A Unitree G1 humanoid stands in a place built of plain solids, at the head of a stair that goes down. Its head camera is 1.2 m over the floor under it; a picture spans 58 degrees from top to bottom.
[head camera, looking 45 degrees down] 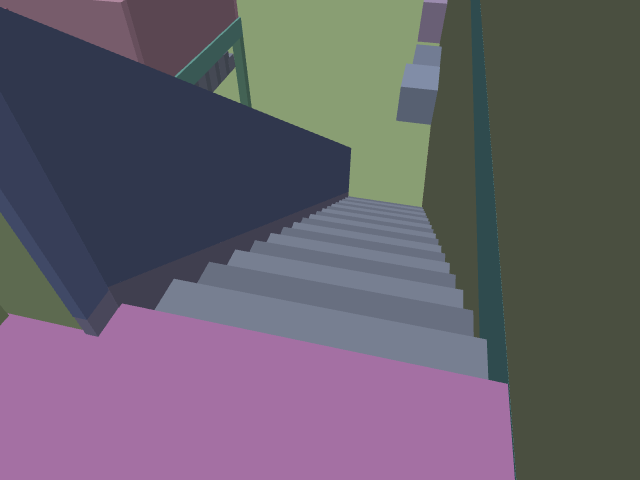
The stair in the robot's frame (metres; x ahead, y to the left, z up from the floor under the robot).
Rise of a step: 0.19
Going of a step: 0.28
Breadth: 1.27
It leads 13 degrees to the right of straight ahead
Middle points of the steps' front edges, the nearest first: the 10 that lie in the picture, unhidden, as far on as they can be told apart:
0.75 0.06 0.00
1.02 0.00 -0.19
1.29 -0.07 -0.39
1.56 -0.13 -0.58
1.83 -0.20 -0.78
2.10 -0.26 -0.97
2.37 -0.32 -1.17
2.64 -0.39 -1.36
2.91 -0.45 -1.56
3.18 -0.52 -1.75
